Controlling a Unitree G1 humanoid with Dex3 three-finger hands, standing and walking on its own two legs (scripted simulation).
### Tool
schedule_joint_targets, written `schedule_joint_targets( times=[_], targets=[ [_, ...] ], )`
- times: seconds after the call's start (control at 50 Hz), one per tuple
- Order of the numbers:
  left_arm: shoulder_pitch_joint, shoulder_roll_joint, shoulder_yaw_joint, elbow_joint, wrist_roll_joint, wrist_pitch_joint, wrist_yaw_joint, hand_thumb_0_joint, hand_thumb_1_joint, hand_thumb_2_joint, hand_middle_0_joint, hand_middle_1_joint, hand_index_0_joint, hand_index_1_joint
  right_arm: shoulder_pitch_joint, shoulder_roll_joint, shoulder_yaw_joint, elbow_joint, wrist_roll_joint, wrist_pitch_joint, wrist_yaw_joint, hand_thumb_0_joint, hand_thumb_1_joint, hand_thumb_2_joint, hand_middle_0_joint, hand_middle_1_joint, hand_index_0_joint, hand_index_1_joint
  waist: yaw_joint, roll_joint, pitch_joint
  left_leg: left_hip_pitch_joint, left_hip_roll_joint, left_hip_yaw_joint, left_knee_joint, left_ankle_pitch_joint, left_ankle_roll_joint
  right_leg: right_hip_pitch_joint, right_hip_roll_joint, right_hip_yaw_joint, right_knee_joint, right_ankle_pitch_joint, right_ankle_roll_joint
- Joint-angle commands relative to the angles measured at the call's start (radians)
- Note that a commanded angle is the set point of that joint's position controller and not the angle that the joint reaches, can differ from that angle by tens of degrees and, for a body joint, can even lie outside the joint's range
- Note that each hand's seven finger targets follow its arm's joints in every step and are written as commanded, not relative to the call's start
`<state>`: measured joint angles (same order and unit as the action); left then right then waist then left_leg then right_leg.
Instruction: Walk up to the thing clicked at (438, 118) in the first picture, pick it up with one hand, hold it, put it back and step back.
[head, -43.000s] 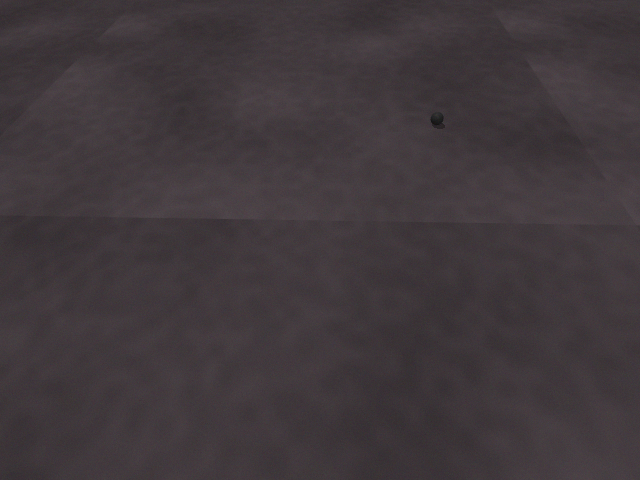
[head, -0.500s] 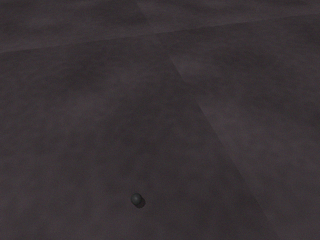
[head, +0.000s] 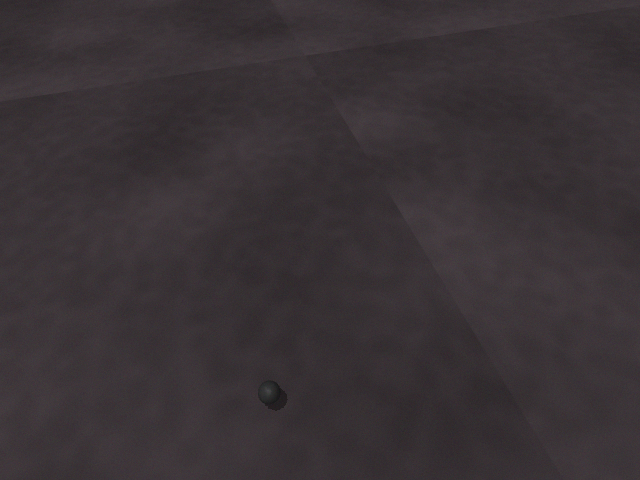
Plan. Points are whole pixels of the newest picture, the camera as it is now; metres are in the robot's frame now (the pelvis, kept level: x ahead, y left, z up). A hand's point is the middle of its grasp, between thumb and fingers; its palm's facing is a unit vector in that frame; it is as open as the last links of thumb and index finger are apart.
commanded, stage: stand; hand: left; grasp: from above
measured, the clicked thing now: (269, 392) +0.50 +0.22 -0.74
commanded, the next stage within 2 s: step back in 1.16 s
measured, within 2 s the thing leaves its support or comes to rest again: neither
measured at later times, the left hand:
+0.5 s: hand out of the picture +0.08 +0.24 -0.16, palm faces +0.01 -0.94 -0.33, open 7.4 cm
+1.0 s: hand out of the picture +0.09 +0.23 -0.15, palm faces +0.00 -0.94 -0.34, open 7.4 cm
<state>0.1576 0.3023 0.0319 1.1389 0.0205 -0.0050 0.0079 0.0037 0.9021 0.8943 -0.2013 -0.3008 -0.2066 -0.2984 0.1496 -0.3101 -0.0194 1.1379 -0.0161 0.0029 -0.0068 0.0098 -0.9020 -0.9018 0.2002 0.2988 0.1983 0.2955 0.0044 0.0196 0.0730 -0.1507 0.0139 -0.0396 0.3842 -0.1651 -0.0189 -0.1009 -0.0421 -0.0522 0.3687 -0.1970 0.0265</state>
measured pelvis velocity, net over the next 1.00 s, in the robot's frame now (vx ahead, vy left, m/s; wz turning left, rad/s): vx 0.01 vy -0.02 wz -0.01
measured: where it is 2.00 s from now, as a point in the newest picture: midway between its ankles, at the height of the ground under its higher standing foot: outside the picture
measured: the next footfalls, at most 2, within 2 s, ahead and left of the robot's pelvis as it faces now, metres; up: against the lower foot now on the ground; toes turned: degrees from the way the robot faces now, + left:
right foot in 1.84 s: -0.09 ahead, -0.09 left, +0.00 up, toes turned -3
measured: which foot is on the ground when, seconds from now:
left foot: down 0.00-1.00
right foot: down 0.00-1.00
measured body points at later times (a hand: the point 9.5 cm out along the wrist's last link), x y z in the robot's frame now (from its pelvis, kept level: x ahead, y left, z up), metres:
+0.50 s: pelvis +0.01 -0.01 +0.00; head +0.01 -0.01 +0.45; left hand +0.08 +0.29 -0.13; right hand +0.08 -0.30 -0.14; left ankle +0.03 +0.13 -0.74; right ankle +0.01 -0.13 -0.74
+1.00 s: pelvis +0.01 -0.02 +0.00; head +0.02 -0.02 +0.45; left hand +0.09 +0.28 -0.13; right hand +0.08 -0.31 -0.14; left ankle +0.03 +0.13 -0.74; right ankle +0.01 -0.13 -0.74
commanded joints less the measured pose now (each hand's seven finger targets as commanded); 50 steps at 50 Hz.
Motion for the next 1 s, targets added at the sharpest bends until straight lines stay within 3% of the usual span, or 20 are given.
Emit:
schedule_joint_targets(
  times=[0.0,0.04,0.08,0.14,0.16,0.2,0.28,0.52,0.66,0.76,0.82,0.92,0.98],
  targets=[
    [-0.039,0.208,0.036,-0.059,-0.003,-0.02,0.018,0.0,0.9,0.9,-0.2,-0.3,-0.2,-0.301,-0.029,-0.195,-0.032,-0.061,-0.003,-0.023,-0.014,0.0,-0.9,-0.9,0.2,0.3,0.2,0.3,-0.003,-0.02,-0.07,0.013,0.089,-0.073,-0.069,0.089,0.041,0.008,-0.09,0.09,-0.089,0.052,-0.029],
    [-0.032,0.204,0.034,-0.057,-0.003,-0.022,0.017,0.0,0.9,0.9,-0.2,-0.3,-0.2,-0.301,-0.044,-0.194,-0.03,-0.062,-0.001,-0.026,-0.014,0.0,-0.9,-0.9,0.2,0.3,0.2,0.3,0.003,-0.019,-0.081,0.026,0.091,-0.074,-0.066,0.152,0.039,0.023,-0.093,0.085,-0.081,0.114,-0.029],
    [-0.046,0.211,0.037,-0.057,-0.005,-0.02,0.017,0.0,0.9,0.9,-0.2,-0.3,-0.2,-0.301,-0.033,-0.198,-0.029,-0.057,-0.003,-0.026,-0.015,0.0,-0.9,-0.9,0.2,0.3,0.2,0.3,-0.002,-0.016,-0.079,0.023,0.094,-0.07,-0.071,0.142,0.038,0.025,-0.091,0.085,-0.084,0.105,-0.028],
    [-0.048,0.204,0.033,-0.056,-0.003,-0.019,0.015,0.0,0.9,0.9,-0.2,-0.3,-0.2,-0.301,-0.049,-0.204,-0.029,-0.056,-0.002,-0.026,-0.015,0.0,-0.9,-0.9,0.2,0.3,0.2,0.3,0.0,-0.018,-0.062,0.019,0.093,-0.07,-0.081,0.109,0.033,0.008,-0.088,0.084,-0.096,0.067,-0.028],
    [-0.047,0.207,0.034,-0.054,-0.002,-0.017,0.014,0.0,0.9,0.9,-0.2,-0.3,-0.2,-0.301,-0.047,-0.205,-0.029,-0.053,-0.001,-0.024,-0.015,0.0,-0.9,-0.9,0.2,0.3,0.2,0.3,-0.001,-0.008,-0.051,0.012,0.091,-0.072,-0.09,0.056,0.031,-0.004,-0.084,0.083,-0.102,0.024,-0.027],
    [-0.062,0.207,0.035,-0.057,-0.001,-0.018,0.014,0.0,0.9,0.9,-0.2,-0.3,-0.2,-0.301,-0.055,-0.202,-0.029,-0.055,-0.001,-0.025,-0.015,0.0,-0.9,-0.9,0.2,0.3,0.2,0.3,-0.001,-0.011,-0.07,0.019,0.098,-0.071,-0.082,0.103,0.033,0.014,-0.092,0.087,-0.098,0.058,-0.03],
    [-0.064,0.212,0.033,-0.052,0.0,-0.017,0.011,0.0,0.9,0.9,-0.2,-0.3,-0.2,-0.301,-0.061,-0.202,-0.028,-0.051,-0.001,-0.025,-0.011,0.0,-0.9,-0.9,0.2,0.3,0.2,0.3,0.002,-0.019,-0.03,-0.015,0.093,-0.073,-0.102,0.034,0.028,-0.005,-0.085,0.085,-0.11,-0.018,-0.032],
    [-0.079,0.227,0.033,-0.059,-0.004,-0.022,0.008,0.0,0.9,0.9,-0.2,-0.3,-0.2,-0.301,-0.068,-0.217,-0.027,-0.05,-0.001,-0.03,-0.012,0.0,-0.9,-0.9,0.2,0.3,0.2,0.3,-0.002,-0.009,-0.103,0.045,0.104,-0.063,-0.082,0.141,0.031,0.025,-0.095,0.091,-0.093,0.11,-0.036],
    [-0.078,0.234,0.031,-0.054,-0.006,-0.02,0.006,0.0,0.9,0.9,-0.2,-0.3,-0.2,-0.3,-0.061,-0.216,-0.021,-0.047,0.001,-0.028,-0.01,0.0,-0.9,-0.9,0.2,0.3,0.2,0.3,-0.006,-0.022,-0.07,0.038,0.103,-0.067,-0.102,0.087,0.027,-0.003,-0.089,0.09,-0.101,0.052,-0.035],
    [-0.078,0.234,0.029,-0.06,-0.006,-0.022,0.007,0.0,0.9,0.9,-0.2,-0.3,-0.2,-0.3,-0.068,-0.223,-0.024,-0.051,0.0,-0.029,-0.01,0.0,-0.9,-0.9,0.2,0.3,0.2,0.3,-0.001,-0.017,-0.097,0.036,0.107,-0.063,-0.089,0.157,0.027,0.028,-0.095,0.087,-0.092,0.117,-0.037],
    [-0.076,0.234,0.026,-0.056,-0.007,-0.024,0.006,0.0,0.9,0.9,-0.2,-0.3,-0.2,-0.3,-0.067,-0.215,-0.02,-0.048,0.001,-0.028,-0.008,0.0,-0.9,-0.9,0.2,0.3,0.2,0.3,-0.001,-0.028,-0.08,0.029,0.105,-0.062,-0.092,0.137,0.026,0.023,-0.094,0.089,-0.1,0.104,-0.035],
    [-0.08,0.24,0.026,-0.063,-0.005,-0.021,0.004,0.0,0.9,0.9,-0.2,-0.3,-0.2,-0.3,-0.068,-0.223,-0.024,-0.049,0.001,-0.027,-0.006,0.0,-0.9,-0.9,0.2,0.3,0.2,0.3,-0.005,-0.014,-0.061,0.026,0.101,-0.064,-0.103,0.067,0.021,-0.015,-0.088,0.092,-0.115,0.012,-0.04],
    [-0.08,0.24,0.025,-0.065,-0.006,-0.025,0.004,0.0,0.9,0.9,-0.2,-0.3,-0.2,-0.3,-0.061,-0.22,-0.02,-0.049,0.001,-0.027,-0.004,0.0,-0.9,-0.9,0.2,0.3,0.2,0.3,-0.006,-0.015,-0.071,0.021,0.106,-0.063,-0.101,0.093,0.024,0.005,-0.089,0.09,-0.107,0.051,-0.038]
  ],
)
